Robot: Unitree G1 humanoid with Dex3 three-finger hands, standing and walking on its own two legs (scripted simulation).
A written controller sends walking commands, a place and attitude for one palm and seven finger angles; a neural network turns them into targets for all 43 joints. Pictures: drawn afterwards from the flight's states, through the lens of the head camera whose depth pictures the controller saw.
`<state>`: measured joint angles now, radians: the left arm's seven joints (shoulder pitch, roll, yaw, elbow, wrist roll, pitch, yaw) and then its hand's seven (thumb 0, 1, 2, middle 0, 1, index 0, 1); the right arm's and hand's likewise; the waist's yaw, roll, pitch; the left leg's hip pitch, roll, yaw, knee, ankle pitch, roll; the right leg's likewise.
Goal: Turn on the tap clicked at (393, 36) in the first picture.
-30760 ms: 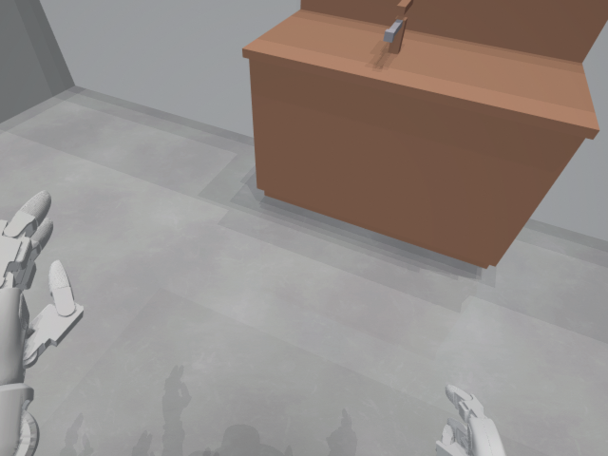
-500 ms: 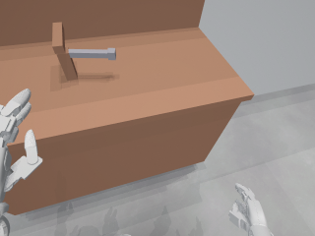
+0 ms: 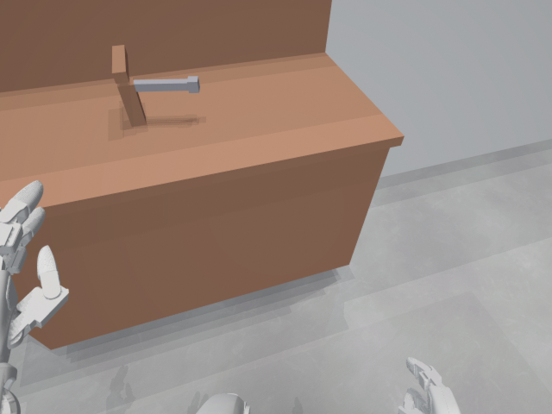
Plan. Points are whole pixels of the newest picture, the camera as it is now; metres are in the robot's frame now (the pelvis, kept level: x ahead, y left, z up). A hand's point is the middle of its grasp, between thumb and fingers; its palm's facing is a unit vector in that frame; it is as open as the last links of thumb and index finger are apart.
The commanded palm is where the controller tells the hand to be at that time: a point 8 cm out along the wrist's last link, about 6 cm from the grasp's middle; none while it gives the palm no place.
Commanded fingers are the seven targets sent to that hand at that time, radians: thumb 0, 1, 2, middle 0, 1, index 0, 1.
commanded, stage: stop stepping back and stand still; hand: left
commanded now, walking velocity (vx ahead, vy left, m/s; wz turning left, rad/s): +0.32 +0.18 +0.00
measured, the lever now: (193, 84) +0.79 +0.25 +0.07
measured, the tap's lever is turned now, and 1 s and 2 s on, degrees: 77 77 77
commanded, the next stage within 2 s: stand and check the lever's angle in 0.76 s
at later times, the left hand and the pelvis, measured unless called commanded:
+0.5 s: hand (11, 410) +0.10 +0.24 +0.14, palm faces +0.46 -0.81 -0.37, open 7.4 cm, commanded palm +0.05 +0.28 +0.17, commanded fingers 0.00 0.90 0.90 -0.20 -0.30 -0.20 -0.30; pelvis -0.09 -0.01 -0.02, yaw +4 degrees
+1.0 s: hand (58, 402) +0.11 +0.20 +0.15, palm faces +0.42 -0.84 -0.35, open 7.4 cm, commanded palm +0.05 +0.25 +0.17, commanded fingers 0.00 0.90 0.90 -0.20 -0.30 -0.20 -0.30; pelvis -0.09 -0.04 -0.01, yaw +4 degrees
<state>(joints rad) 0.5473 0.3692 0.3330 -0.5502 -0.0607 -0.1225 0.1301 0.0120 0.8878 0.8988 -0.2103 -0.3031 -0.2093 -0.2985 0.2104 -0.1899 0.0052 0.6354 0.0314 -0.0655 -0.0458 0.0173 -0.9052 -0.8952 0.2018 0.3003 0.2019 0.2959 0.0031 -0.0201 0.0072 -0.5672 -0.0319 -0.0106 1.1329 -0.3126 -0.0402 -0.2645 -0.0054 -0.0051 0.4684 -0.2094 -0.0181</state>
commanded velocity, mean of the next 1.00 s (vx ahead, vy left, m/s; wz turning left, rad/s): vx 0.15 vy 0.01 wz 0.00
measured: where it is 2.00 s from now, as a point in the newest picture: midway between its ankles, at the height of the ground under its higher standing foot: outside the picture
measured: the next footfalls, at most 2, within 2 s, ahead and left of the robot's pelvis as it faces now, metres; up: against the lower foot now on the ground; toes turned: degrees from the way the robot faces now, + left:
left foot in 0.16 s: -0.06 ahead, +0.15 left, +0.00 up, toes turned +6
left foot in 0.60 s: -0.02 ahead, +0.09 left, +0.00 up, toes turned +5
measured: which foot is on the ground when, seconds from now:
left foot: up 0.00-0.14, down 0.16-0.34, up 0.36-0.58, down 0.60-1.00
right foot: down 0.00-0.60, up 0.62-0.84, down 0.86-1.00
